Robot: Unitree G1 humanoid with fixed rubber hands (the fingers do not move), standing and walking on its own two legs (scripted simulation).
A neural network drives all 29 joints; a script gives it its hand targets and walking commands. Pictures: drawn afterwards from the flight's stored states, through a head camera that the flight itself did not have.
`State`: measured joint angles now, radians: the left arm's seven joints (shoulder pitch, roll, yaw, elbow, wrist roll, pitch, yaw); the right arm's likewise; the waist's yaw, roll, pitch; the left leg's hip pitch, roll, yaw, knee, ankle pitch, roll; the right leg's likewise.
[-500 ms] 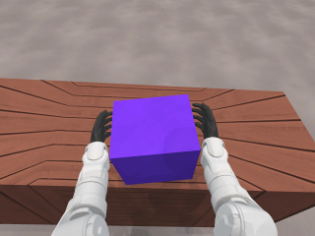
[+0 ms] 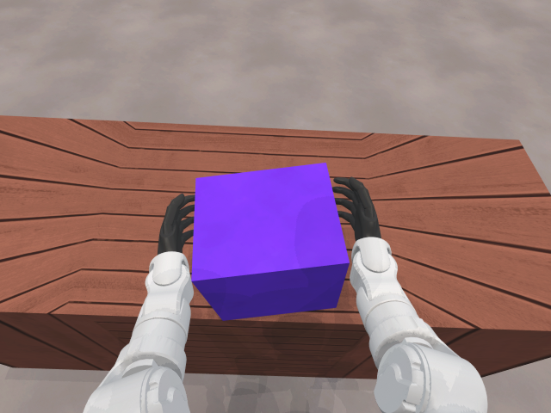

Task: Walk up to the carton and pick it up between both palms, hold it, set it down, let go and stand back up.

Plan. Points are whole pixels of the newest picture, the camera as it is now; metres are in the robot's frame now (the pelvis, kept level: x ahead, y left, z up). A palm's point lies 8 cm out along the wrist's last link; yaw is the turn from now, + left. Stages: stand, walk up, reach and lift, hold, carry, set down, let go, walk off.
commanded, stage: set down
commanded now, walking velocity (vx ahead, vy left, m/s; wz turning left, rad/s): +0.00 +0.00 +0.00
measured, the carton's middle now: (270, 247) +0.39 +0.07 -0.04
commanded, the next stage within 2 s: none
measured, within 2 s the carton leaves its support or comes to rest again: rests again in 0.48 s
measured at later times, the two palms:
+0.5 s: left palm (174, 251) +0.34 +0.21 -0.02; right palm (358, 235) +0.41 -0.07 +0.00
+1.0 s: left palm (178, 250) +0.35 +0.21 -0.03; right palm (359, 239) +0.41 -0.08 -0.01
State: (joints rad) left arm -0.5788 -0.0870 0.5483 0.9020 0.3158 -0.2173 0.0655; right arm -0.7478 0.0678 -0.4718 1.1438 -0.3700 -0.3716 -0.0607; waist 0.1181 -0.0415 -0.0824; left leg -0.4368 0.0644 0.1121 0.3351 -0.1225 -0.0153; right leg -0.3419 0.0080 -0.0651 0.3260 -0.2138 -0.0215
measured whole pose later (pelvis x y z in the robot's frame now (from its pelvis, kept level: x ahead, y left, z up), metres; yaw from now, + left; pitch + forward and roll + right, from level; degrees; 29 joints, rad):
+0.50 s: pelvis +0.00 +0.00 -0.01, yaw +0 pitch +19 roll -1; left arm -0.62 -0.07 0.56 1.03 0.29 -0.35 0.09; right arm -0.79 0.03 -0.48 1.24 -0.38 -0.45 -0.07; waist 0.12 -0.03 -0.14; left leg -0.59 0.07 0.11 0.40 -0.14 -0.01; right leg -0.50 0.01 -0.07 0.40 -0.23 -0.02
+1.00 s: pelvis -0.01 +0.01 -0.01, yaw -1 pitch +20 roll -1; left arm -0.65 -0.08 0.60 1.05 0.32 -0.42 0.10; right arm -0.81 0.02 -0.51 1.27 -0.39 -0.45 -0.07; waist 0.12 -0.05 -0.14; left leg -0.65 0.08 0.12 0.47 -0.16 0.00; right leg -0.56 0.01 -0.05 0.46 -0.25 -0.02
